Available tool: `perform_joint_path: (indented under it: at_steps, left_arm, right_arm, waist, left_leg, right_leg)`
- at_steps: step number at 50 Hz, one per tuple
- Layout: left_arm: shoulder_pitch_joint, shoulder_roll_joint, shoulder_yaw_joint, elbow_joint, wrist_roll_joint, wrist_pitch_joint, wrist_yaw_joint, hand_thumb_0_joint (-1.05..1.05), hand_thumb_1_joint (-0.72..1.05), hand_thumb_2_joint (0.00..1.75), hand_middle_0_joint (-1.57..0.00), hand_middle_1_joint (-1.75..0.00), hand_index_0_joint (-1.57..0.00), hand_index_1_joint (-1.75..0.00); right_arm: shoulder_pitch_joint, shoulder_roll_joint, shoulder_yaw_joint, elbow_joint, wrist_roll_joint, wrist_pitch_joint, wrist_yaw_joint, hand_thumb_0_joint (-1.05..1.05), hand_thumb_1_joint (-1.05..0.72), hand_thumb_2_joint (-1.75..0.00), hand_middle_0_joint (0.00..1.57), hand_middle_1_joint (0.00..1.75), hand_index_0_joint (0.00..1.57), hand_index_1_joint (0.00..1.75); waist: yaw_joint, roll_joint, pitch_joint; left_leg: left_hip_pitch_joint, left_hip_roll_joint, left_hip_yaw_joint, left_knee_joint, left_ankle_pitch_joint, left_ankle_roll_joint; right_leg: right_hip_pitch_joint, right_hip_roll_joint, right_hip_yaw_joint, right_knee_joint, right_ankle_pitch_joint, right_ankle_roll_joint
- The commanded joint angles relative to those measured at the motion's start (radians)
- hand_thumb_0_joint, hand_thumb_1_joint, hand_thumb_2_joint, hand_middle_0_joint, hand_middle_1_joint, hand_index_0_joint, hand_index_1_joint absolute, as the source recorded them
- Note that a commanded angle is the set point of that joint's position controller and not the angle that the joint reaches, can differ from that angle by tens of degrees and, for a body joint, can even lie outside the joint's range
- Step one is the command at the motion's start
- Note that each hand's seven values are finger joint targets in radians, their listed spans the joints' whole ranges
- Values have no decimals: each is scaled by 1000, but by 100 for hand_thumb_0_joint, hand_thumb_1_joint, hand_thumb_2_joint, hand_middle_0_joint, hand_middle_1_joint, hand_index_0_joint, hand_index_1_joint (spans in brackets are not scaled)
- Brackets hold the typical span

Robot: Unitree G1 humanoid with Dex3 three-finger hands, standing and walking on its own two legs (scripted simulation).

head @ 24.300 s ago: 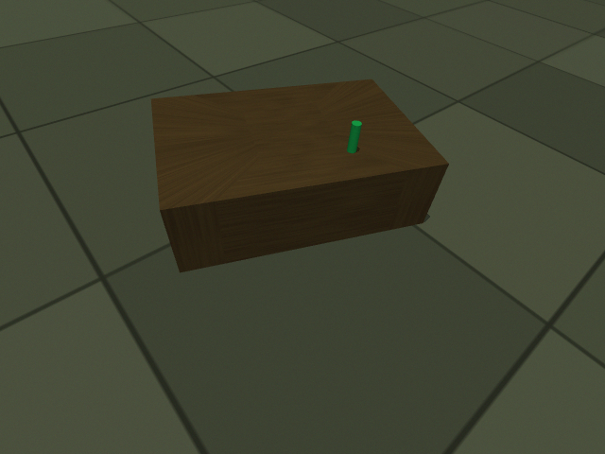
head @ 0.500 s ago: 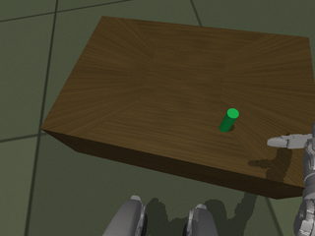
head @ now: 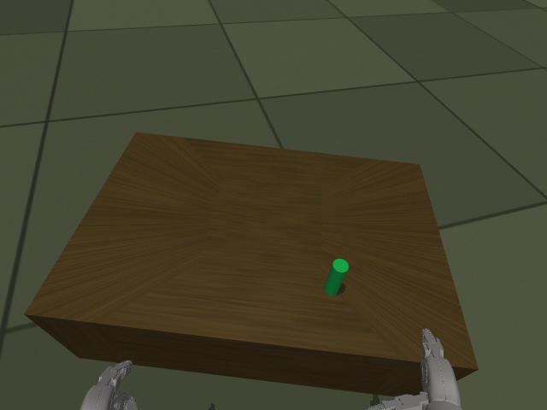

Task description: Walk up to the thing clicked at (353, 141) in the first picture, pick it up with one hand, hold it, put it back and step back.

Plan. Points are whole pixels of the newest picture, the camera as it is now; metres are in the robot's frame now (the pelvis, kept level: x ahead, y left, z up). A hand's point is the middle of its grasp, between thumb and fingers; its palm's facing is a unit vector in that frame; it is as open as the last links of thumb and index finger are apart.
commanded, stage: home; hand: right
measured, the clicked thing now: (335, 277) +0.52 -0.17 -0.31
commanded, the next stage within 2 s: none
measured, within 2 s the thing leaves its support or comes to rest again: neither
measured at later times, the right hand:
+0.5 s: hand out of the picture +0.14 -0.17 -0.06, palm faces +0.07 +0.98 -0.20, open 17.5 cm
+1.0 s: hand out of the picture +0.15 -0.18 -0.06, palm faces +0.06 +0.98 -0.21, open 17.7 cm
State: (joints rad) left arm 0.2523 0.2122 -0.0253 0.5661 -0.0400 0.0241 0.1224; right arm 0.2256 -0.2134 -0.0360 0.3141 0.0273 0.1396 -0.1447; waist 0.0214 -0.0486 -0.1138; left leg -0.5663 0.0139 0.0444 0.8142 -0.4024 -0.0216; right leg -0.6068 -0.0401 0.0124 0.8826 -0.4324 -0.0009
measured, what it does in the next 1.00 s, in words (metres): stands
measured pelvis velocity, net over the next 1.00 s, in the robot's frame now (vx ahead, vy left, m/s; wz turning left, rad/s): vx -0.02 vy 0.00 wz -0.01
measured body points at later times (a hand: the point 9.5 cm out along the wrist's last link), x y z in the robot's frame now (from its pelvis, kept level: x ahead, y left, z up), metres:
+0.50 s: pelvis -0.02 +0.01 -0.01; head -0.01 +0.01 +0.44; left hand +0.15 +0.26 -0.08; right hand +0.14 -0.22 -0.04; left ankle +0.00 +0.14 -0.70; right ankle +0.00 -0.11 -0.70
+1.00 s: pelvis -0.02 +0.00 -0.02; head +0.00 -0.01 +0.43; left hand +0.15 +0.24 -0.08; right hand +0.14 -0.24 -0.04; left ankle +0.00 +0.14 -0.70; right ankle +0.00 -0.11 -0.70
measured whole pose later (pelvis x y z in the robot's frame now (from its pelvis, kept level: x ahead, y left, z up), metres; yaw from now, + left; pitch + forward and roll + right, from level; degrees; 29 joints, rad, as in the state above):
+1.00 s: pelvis -0.02 +0.00 -0.02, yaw -1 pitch +9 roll +3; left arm 0.28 0.22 -0.03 0.53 0.00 -0.23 0.18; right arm 0.50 -0.23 -0.03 -0.15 0.05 0.47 -0.02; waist 0.03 -0.05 -0.15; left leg -0.65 0.01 0.06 0.94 -0.45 -0.02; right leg -0.71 -0.04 0.04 1.02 -0.48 0.00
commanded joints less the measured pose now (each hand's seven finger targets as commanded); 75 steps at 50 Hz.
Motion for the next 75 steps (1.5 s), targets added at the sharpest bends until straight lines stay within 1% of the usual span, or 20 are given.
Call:
perform_joint_path:
  at_steps: [1, 3, 6, 8, 10, 15, 22, 25, 30, 33, 35, 41, 47, 52, 56, 58, 61, 65, 73, 75]
  left_arm:
    - [-39, 110, 38, -182, 4, -67, 26, 0, 90, 90, -20, -29, -20, -30]
    - [-53, 107, 36, -199, 6, -85, 34, 0, 90, 90, -20, -29, -20, -30]
    - [-52, 118, 43, -215, 10, -111, 46, 0, 90, 90, -20, -29, -20, -30]
    - [-52, 119, 41, -217, 12, -134, 52, 0, 90, 90, -20, -30, -20, -30]
    - [-56, 115, 40, -220, 16, -157, 54, 0, 90, 90, -20, -30, -20, -30]
    - [-67, 119, 40, -220, 19, -205, 53, 0, 90, 90, -20, -30, -20, -30]
    - [-76, 124, 40, -233, 22, -244, 51, 0, 90, 90, -20, -30, -20, -30]
    - [-73, 129, 44, -234, 23, -258, 53, 0, 90, 90, -20, -30, -20, -30]
    - [-57, 135, 50, -230, 27, -276, 59, 0, 90, 90, -20, -30, -20, -30]
    - [-57, 135, 49, -223, 27, -290, 63, 0, 90, 90, -20, -30, -20, -30]
    - [-46, 137, 53, -216, 30, -295, 66, 0, 90, 90, -20, -30, -20, -30]
    - [-45, 136, 53, -203, 33, -310, 70, 0, 90, 90, -20, -30, -20, -30]
    - [-58, 130, 45, -206, 35, -320, 73, 0, 90, 90, -20, -30, -20, -30]
    - [-48, 131, 48, -201, 37, -319, 75, 0, 90, 90, -20, -30, -20, -30]
    - [-49, 129, 48, -196, 36, -319, 71, 0, 90, 90, -20, -30, -20, -30]
    - [-40, 137, 54, -192, 37, -319, 74, 0, 90, 90, -20, -30, -20, -30]
    - [-42, 127, 47, -198, 37, -316, 74, 0, 90, 90, -20, -30, -20, -30]
    - [-30, 133, 53, -186, 36, -310, 72, 0, 90, 90, -20, -30, -20, -30]
    - [-46, 128, 49, -207, 37, -305, 73, 0, 90, 90, -20, -30, -20, -30]
    - [-45, 129, 49, -203, 37, -304, 71, 0, 90, 90, -20, -30, -20, -30]
  right_arm:
    - [82, -127, -44, -376, -14, 26, -2, 0, 56, -5, 5, 5, 5, 5]
    - [89, -117, -27, -450, -8, 52, 18, 0, 57, -4, 5, 5, 5, 5]
    - [112, -152, -52, -527, -1, 88, 48, 0, 55, -5, 5, 5, 5, 5]
    - [121, -128, -30, -537, 7, 112, 69, 0, 56, -5, 5, 5, 5, 5]
    - [123, -137, -46, -553, 17, 127, 84, 0, 54, -6, 5, 5, 5, 5]
    - [201, -106, -24, -546, 25, 182, 105, 0, 55, -6, 5, 5, 5, 5]
    - [242, -128, -64, -578, 19, 235, 106, 0, 58, -4, 5, 5, 5, 5]
    - [236, -118, -53, -593, 15, 241, 106, 0, 60, -2, 5, 4, 5, 4]
    - [249, -114, -51, -622, 17, 248, 107, 0, 61, -2, 5, 4, 5, 4]
    - [234, -108, -50, -633, 21, 252, 109, 0, 61, -2, 5, 4, 5, 4]
    - [242, -113, -53, -642, 17, 257, 112, 0, 61, 0, 4, 4, 4, 4]
    - [252, -118, -65, -634, 16, 271, 116, 0, 61, 0, 4, 4, 4, 4]
    - [237, -111, -51, -657, 13, 279, 117, 0, 61, -1, 4, 4, 4, 4]
    - [253, -118, -55, -665, 9, 280, 117, 0, 61, -2, 5, 4, 5, 4]
    - [227, -111, -48, -685, 12, 282, 119, 0, 61, -1, 5, 4, 5, 4]
    - [257, -113, -55, -664, 8, 285, 120, 0, 61, -2, 5, 4, 5, 4]
    - [259, -115, -57, -659, 13, 284, 117, 0, 59, -3, 5, 5, 5, 5]
    - [269, -109, -55, -657, 13, 282, 119, 0, 59, -3, 5, 5, 5, 5]
    - [265, -124, -64, -650, 11, 277, 114, 0, 59, -3, 5, 5, 5, 5]
    - [261, -110, -49, -653, 14, 273, 115, 0, 59, -3, 5, 4, 5, 4]
  waist:
    - [9, 46, -125]
    - [35, 27, -85]
    - [32, 7, -104]
    - [54, 22, -95]
    - [43, 18, -106]
    - [27, 29, -89]
    - [-1, 30, -76]
    - [11, 29, -69]
    - [6, 9, -108]
    - [14, 15, -81]
    - [9, -8, -121]
    - [10, 19, -104]
    - [15, -7, -80]
    - [12, -16, -122]
    - [14, -42, -101]
    - [14, -16, -138]
    - [16, 9, -119]
    - [11, -15, -153]
    - [11, 20, -120]
    - [11, -6, -123]
  left_leg:
    - [83, -30, 17, -112, 206, 24]
    - [51, -26, 9, -123, 152, 19]
    - [29, -24, 0, -112, 127, 21]
    - [13, -25, 3, -104, 122, 19]
    - [18, -19, -3, -102, 111, 19]
    - [1, -20, -1, -99, 76, 21]
    - [-12, -25, 11, -88, 35, 21]
    - [-33, -31, 18, -80, 4, 23]
    - [-39, -38, 25, -47, 22, 27]
    - [-59, -41, 29, -47, -12, 25]
    - [-46, -41, 30, -34, 24, 26]
    - [-51, -43, 37, -33, 15, 24]
    - [-70, -41, 32, -35, -1, 25]
    - [-52, -42, 37, -13, 76, 26]
    - [-64, -43, 43, -7, 67, 26]
    - [-47, -45, 42, 0, 104, 26]
    - [-38, -42, 41, -16, 116, 21]
    - [-27, -43, 40, 2, 165, 25]
    - [-22, -39, 31, -27, 128, 19]
    - [-27, -39, 33, -17, 132, 23]
  right_leg:
    - [89, 20, -13, -109, 221, -23]
    - [68, 25, -16, -102, 153, -25]
    - [71, 29, -9, -93, 128, -24]
    - [75, 27, -1, -82, 123, -26]
    - [68, 32, 1, -72, 115, -25]
    - [44, 35, 5, -66, 94, -23]
    - [2, 37, 3, -62, 63, -19]
    - [-4, 34, 7, -66, 30, -18]
    - [5, 26, 22, -63, 47, -14]
    - [-15, 23, 31, -71, 8, -12]
    - [6, 22, 33, -63, 48, -11]
    - [-8, 21, 43, -71, 39, -11]
    - [-12, 21, 41, -70, 19, -8]
    - [11, 20, 47, -58, 112, -3]
    - [11, 14, 63, -75, 104, 3]
    - [34, 15, 59, -62, 149, 1]
    - [17, 25, 39, -45, 155, -8]
    - [43, 23, 42, -37, 219, -3]
    - [10, 31, 26, -36, 157, -11]
    - [20, 27, 30, -41, 167, -7]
